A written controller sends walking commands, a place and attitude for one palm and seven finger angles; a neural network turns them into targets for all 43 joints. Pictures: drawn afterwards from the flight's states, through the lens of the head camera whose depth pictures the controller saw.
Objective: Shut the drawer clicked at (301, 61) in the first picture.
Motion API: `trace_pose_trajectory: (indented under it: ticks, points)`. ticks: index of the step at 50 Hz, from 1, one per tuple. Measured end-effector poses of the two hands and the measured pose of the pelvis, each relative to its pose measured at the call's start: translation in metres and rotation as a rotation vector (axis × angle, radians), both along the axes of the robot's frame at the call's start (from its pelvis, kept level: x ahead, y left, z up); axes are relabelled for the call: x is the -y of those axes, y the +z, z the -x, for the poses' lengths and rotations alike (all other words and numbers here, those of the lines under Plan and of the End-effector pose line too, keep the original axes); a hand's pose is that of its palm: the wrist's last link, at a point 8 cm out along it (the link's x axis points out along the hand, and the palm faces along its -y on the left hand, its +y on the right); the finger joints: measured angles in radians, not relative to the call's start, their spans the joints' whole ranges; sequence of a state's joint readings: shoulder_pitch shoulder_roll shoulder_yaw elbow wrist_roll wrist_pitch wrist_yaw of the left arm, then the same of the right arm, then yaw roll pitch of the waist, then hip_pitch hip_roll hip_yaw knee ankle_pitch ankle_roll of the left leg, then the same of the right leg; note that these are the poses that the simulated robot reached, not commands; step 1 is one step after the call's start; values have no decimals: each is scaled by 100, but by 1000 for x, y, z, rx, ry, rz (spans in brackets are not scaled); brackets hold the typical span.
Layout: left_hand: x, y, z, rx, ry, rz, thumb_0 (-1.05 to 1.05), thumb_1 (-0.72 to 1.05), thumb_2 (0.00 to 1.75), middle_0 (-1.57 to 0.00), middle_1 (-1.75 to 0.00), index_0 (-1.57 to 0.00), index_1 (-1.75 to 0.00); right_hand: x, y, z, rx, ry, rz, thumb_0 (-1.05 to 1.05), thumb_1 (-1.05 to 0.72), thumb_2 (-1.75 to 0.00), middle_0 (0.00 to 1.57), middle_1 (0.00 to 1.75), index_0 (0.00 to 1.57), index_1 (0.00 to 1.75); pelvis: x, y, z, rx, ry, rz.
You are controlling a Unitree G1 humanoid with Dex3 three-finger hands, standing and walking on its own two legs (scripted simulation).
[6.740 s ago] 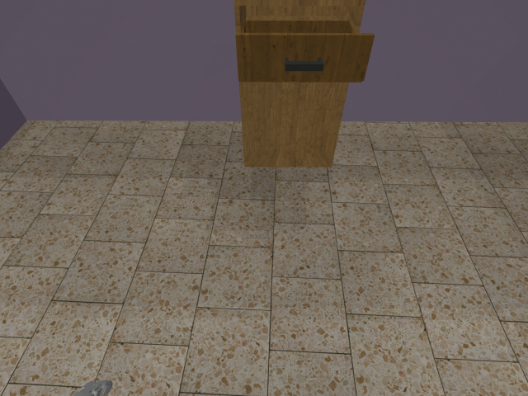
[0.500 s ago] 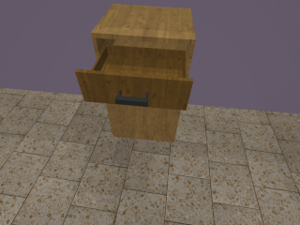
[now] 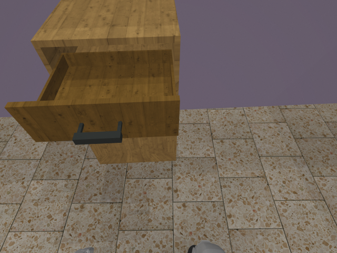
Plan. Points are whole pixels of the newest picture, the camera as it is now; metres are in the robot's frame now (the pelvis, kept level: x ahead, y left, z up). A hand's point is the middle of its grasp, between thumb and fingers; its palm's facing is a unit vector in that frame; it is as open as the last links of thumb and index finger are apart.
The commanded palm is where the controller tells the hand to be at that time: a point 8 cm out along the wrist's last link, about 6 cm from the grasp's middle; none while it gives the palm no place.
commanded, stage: take the last steps up to it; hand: left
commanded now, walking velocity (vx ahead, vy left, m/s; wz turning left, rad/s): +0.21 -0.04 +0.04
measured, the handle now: (99, 131) +0.43 +0.21 +0.01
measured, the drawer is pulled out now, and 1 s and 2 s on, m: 0.29 0.29 0.29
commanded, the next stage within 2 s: come to a stop and stand still in 0.20 s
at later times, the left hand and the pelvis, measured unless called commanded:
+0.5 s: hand out of the picture +0.08 +0.14 -0.16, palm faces +0.11 -0.99 -0.12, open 7.3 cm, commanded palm none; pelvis +0.11 -0.01 +0.03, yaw +1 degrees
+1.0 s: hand out of the picture +0.06 +0.12 -0.14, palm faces +0.04 -0.96 -0.27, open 7.3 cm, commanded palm none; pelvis +0.06 -0.07 +0.03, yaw +0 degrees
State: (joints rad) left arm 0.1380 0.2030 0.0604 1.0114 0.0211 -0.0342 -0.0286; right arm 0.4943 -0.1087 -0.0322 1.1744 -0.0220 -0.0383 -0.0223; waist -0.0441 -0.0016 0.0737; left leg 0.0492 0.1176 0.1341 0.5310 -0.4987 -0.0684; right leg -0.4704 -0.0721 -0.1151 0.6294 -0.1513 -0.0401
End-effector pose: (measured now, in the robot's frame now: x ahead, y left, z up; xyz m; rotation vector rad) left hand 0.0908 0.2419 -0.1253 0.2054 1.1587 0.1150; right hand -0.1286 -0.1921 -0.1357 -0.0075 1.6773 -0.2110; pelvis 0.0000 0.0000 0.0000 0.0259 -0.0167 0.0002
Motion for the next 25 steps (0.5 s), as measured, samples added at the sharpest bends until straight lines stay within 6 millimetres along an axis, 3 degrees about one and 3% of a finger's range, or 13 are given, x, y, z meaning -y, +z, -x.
trace_pose_trajectory:
  ticks: [4,9,14,20,25]
  points:
    - [21,4,-26,35,15,-5,0,91,90,-19,-30,-20,-30,35,-8,-54,54,18,23,1,-91,-90,20,30,20,30,17,1,-22,23,5,16]
    - [37,14,-25,-9,57,-4,-1,94,89,-20,-30,-21,-30,66,3,-154,256,81,76,1,-91,-90,19,30,20,30,27,17,-46,23,17,30]
    - [42,14,-18,-64,84,14,-1,94,89,-20,-30,-21,-30,72,20,-234,403,137,89,0,-91,-90,19,30,20,30,32,25,-69,11,26,41]
    - [51,1,1,-151,142,76,0,92,90,-20,-30,-20,-30,56,29,-296,474,201,94,0,-92,-90,19,30,20,30,24,25,-94,13,22,59]
    - [55,-8,16,-244,166,116,0,92,90,-20,-30,-20,-30,38,35,-318,493,216,105,0,-94,-90,19,30,20,30,14,26,-108,32,12,43]
